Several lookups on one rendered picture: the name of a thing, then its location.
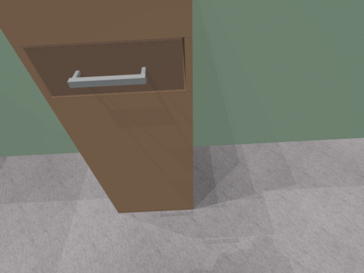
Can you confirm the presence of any drawer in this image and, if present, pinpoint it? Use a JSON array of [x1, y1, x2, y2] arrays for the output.
[[24, 38, 184, 96]]

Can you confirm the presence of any cabinet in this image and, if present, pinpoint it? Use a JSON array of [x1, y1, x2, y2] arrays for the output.
[[0, 0, 193, 213]]

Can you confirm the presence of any handle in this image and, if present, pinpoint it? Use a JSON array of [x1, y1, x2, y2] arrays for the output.
[[67, 67, 147, 88]]

